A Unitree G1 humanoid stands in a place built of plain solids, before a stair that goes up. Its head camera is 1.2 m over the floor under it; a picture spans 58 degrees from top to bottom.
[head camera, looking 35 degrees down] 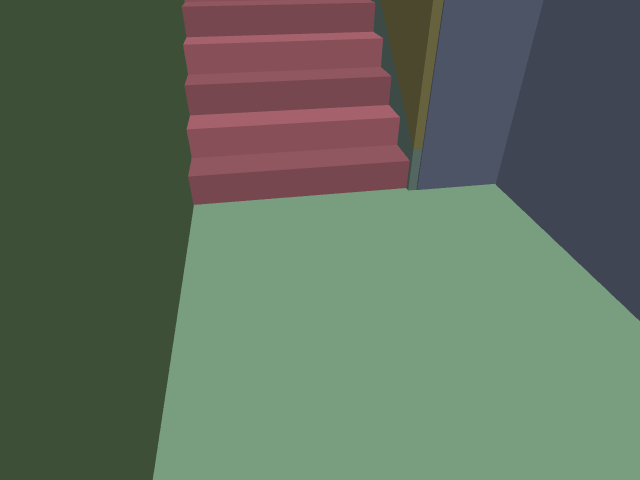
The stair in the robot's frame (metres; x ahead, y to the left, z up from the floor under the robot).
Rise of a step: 0.17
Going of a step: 0.23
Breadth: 1.21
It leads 9 degrees to the left of straight ahead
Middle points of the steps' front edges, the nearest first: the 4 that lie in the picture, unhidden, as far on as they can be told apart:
2.14 0.09 0.17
2.37 0.13 0.34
2.60 0.17 0.51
2.83 0.20 0.68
